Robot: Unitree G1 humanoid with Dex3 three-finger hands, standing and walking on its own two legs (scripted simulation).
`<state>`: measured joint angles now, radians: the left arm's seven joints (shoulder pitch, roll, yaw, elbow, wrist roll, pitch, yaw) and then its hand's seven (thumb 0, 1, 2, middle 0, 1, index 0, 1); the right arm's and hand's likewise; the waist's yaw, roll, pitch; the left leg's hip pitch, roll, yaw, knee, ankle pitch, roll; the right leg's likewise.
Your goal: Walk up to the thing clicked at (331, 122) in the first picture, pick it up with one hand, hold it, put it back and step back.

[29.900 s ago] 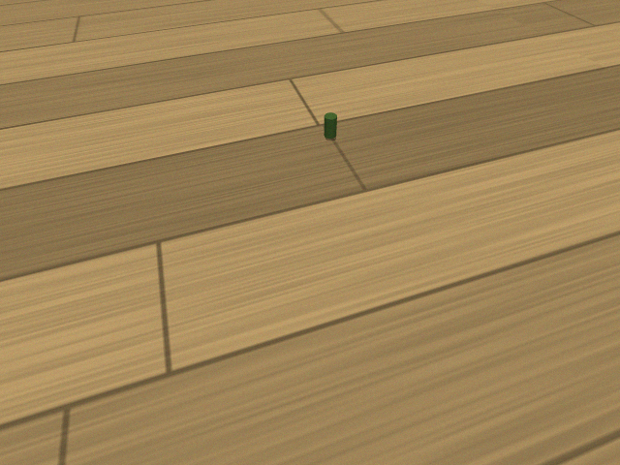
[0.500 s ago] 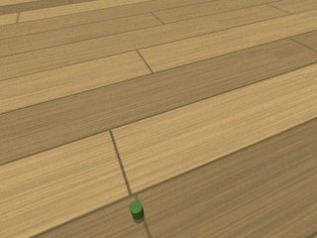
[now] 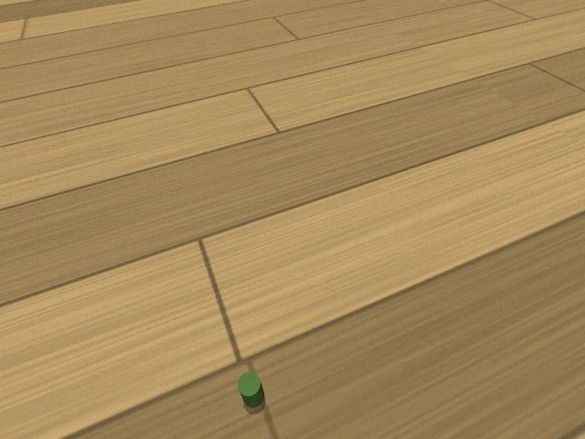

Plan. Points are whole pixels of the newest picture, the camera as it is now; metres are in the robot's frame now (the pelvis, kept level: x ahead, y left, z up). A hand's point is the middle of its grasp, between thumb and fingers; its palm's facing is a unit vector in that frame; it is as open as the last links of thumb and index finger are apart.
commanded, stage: stand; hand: left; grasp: from the side
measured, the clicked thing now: (251, 390) +0.40 +0.19 -0.72
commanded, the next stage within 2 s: step back in 0.56 s
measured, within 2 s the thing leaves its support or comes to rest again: neither
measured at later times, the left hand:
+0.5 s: hand out of the picture +0.08 +0.24 -0.16, palm faces -0.03 -0.94 -0.34, open 7.4 cm
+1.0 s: hand out of the picture +0.07 +0.29 -0.18, palm faces -0.04 -0.92 -0.40, open 7.4 cm
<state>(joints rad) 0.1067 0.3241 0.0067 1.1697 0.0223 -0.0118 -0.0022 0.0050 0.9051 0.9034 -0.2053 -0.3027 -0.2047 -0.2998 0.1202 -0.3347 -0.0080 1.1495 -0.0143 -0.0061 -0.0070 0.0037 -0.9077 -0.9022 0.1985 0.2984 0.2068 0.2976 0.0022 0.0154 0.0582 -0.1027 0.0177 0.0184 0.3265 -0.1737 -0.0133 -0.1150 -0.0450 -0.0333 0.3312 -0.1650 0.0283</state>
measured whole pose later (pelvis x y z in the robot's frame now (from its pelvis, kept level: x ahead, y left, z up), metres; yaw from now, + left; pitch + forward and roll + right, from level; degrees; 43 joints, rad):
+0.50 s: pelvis +0.01 +0.00 +0.00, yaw +0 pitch -3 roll +0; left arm 0.11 0.33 0.01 1.16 0.02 -0.01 -0.01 0.01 0.91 0.90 -0.21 -0.30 -0.20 -0.30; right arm 0.11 -0.34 -0.01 1.14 -0.01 -0.01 0.00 0.00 -0.91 -0.90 0.20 0.30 0.21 0.30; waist 0.00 0.01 0.06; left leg -0.09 0.03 0.02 0.32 -0.18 -0.02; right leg -0.10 -0.04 -0.03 0.32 -0.17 0.02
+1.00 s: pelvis -0.06 +0.01 -0.03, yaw -1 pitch -2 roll -1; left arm 0.06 0.42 0.06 0.93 0.01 0.05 0.00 0.01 0.91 0.90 -0.20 -0.30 -0.20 -0.30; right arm 0.12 -0.38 -0.06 0.94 -0.03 0.04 0.02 0.00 -0.91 -0.90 0.20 0.30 0.21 0.30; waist -0.03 -0.02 0.17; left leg -0.40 0.02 0.03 0.69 -0.26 0.03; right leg -0.49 0.06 0.09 1.10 -0.52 -0.03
